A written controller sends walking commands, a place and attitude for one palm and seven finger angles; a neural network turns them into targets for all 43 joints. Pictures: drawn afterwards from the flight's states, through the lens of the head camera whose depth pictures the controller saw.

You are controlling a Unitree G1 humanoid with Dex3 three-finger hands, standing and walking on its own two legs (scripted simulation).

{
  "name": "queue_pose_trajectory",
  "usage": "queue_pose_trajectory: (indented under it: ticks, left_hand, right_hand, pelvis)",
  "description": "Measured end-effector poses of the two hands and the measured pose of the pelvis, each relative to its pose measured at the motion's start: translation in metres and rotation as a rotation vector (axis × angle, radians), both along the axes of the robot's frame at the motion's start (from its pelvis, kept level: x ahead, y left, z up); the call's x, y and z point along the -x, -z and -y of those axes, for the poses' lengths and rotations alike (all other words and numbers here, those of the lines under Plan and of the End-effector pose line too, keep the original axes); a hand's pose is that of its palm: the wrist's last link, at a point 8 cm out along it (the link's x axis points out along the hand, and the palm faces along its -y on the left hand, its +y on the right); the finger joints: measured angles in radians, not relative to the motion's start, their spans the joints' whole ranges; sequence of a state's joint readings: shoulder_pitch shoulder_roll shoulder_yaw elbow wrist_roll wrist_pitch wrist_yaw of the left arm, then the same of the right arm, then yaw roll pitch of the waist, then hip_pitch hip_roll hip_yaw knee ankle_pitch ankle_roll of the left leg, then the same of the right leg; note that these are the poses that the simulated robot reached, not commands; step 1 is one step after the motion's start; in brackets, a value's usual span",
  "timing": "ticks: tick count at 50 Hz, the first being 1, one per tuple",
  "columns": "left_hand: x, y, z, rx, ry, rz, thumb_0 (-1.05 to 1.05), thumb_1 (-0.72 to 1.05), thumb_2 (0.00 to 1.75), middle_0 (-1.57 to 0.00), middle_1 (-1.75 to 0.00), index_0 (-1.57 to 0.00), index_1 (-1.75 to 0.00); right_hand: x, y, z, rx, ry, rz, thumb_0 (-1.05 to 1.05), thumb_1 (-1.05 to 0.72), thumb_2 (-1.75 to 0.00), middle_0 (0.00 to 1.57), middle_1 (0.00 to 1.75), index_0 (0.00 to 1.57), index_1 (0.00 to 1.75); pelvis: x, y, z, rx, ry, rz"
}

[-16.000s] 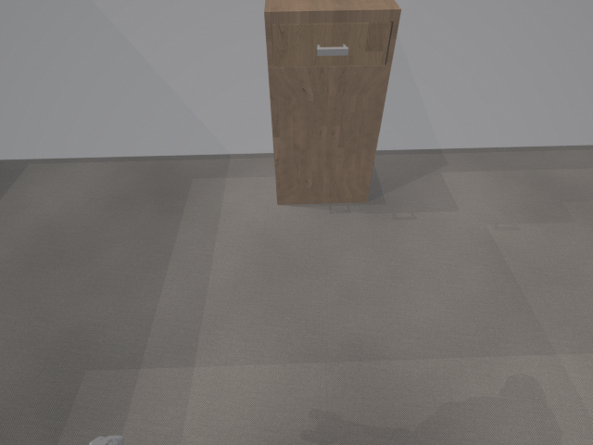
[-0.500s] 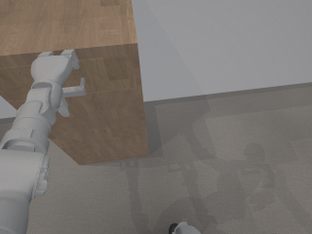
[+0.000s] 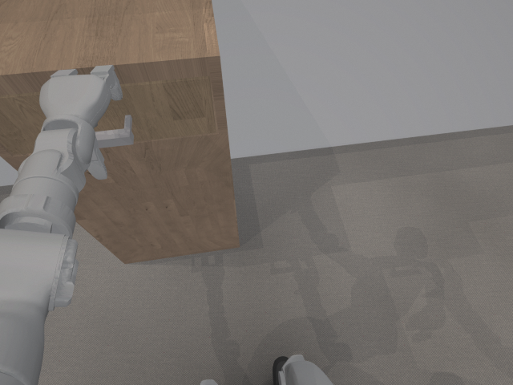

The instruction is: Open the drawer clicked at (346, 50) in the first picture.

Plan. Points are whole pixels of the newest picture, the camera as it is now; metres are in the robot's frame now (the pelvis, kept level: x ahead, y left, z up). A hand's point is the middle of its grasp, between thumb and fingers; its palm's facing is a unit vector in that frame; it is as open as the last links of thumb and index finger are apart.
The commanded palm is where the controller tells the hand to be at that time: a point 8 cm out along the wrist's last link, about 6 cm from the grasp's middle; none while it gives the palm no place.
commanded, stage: move the hooked fingers above the handle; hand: left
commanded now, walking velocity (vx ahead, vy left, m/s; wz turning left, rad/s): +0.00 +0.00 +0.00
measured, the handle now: (102, 131) +0.56 +0.24 +0.02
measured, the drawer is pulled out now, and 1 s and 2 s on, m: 0.00 0.00 0.00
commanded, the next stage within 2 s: none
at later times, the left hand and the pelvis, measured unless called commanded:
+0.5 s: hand (94, 124) +0.52 +0.22 +0.08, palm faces +0.00 +0.00 -1.00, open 13.6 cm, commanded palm +0.51 +0.25 +0.12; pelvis -0.01 +0.00 +0.00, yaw +0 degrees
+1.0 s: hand (94, 124) +0.52 +0.22 +0.08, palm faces +0.00 +0.00 -1.00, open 13.6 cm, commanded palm +0.51 +0.25 +0.12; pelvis +0.00 +0.00 +0.00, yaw +0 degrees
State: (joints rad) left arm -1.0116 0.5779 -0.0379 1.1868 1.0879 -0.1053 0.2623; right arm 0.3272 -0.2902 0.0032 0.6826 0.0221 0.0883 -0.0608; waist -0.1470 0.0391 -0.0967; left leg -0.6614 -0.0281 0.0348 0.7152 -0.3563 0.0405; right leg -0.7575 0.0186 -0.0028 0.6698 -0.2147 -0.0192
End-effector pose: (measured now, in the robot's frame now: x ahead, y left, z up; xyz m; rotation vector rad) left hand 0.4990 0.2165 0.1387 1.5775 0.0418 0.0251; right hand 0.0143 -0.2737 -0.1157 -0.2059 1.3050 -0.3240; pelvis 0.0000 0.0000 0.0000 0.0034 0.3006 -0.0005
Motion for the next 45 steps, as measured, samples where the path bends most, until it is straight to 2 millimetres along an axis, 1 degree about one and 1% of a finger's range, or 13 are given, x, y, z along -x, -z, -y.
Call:
queue_pose_trajectory:
  ticks: [11, 17, 32, 45]
  left_hand:
    - [0.0, 0.001, 0.0, 0.002, 0.001, 0.004, 0.0, -0.49, 0.3, -0.39, -1.22, -0.35, -1.25]
    - [0.0, 0.001, 0.0, 0.002, 0.0, 0.01, 0.0, -0.49, 0.3, -0.39, -1.23, -0.35, -1.26]
    - [0.0, 0.001, 0.0, 0.003, -0.006, 0.005, 0.0, -0.49, 0.3, -0.39, -1.22, -0.35, -1.26]
    - [0.0, 0.001, 0.0, 0.004, -0.001, 0.01, 0.0, -0.49, 0.3, -0.38, -1.23, -0.35, -1.26]
  right_hand:
    - [0.016, 0.002, 0.001, 0.002, 0.01, -0.022, 0.01, -0.91, -0.9, 0.2, 0.3, 0.2, 0.3]
    - [0.021, 0.003, 0.0, -0.002, 0.009, -0.039, 0.01, -0.91, -0.9, 0.2, 0.3, 0.2, 0.3]
    - [0.015, 0.003, 0.001, 0.002, -0.001, -0.018, 0.01, -0.91, -0.9, 0.2, 0.3, 0.2, 0.3]
    - [0.011, 0.004, -0.001, -0.006, -0.002, -0.025, 0.01, -0.91, -0.9, 0.2, 0.3, 0.2, 0.3]
  pelvis:
    - [0.005, 0.003, 0.0, -0.001, 0.004, -0.01]
    - [0.005, 0.003, 0.0, -0.001, 0.001, -0.013]
    - [0.006, 0.004, 0.001, 0.0, -0.002, -0.016]
    - [0.002, 0.003, 0.0, 0.002, 0.001, -0.012]
